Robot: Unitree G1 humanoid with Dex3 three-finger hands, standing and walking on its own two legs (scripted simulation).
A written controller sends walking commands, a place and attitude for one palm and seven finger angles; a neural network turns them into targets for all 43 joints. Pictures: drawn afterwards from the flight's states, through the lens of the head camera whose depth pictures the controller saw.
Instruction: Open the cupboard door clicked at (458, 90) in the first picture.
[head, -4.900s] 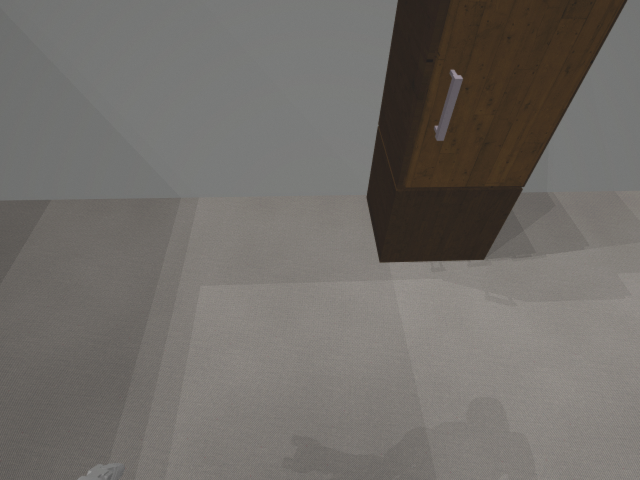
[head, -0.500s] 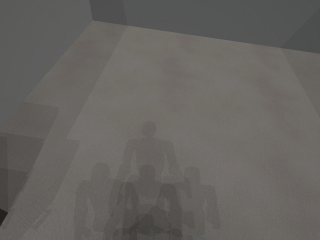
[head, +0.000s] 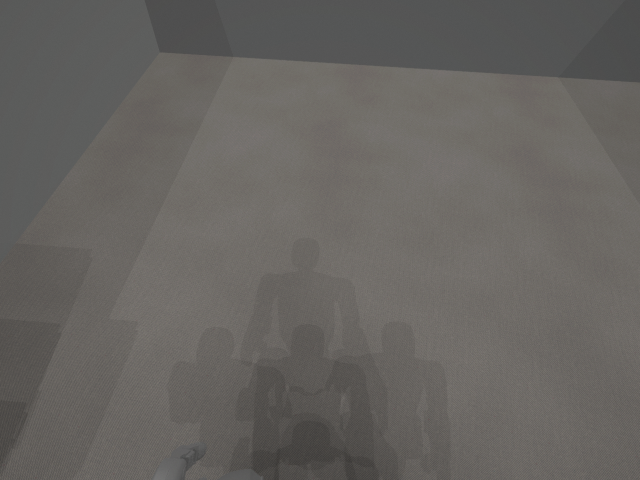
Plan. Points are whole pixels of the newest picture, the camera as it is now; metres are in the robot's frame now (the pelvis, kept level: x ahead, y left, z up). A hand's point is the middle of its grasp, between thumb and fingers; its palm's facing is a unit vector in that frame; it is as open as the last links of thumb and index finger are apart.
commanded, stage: turn to face it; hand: left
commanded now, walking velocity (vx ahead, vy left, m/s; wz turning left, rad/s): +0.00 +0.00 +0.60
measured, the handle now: out of the picture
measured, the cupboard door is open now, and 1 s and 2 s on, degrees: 0 0 0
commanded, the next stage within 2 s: none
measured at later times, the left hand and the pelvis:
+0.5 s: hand out of the picture +0.05 +0.24 -0.15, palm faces +0.29 -0.91 -0.30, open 7.4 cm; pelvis +0.01 -0.01 +0.01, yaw +16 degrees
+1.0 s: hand out of the picture -0.12 +0.15 -0.17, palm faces +0.61 -0.75 -0.24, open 7.4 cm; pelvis -0.04 -0.05 +0.00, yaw +37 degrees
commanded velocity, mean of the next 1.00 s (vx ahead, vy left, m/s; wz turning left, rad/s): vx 0.00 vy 0.00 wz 0.60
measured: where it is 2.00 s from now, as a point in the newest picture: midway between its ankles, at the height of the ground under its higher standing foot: outside the picture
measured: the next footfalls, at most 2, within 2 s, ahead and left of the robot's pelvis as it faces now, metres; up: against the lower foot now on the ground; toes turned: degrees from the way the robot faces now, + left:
left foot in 0.10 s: +0.08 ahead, +0.13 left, +0.00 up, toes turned +14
right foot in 0.56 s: +0.10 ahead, -0.13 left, +0.00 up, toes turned +16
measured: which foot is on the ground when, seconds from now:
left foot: up 0.00-0.08, down 0.10-0.56, up 0.58-0.96, down 0.98-1.00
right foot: down 0.00-0.10, up 0.12-0.54, down 0.56-0.98, up 1.00-1.00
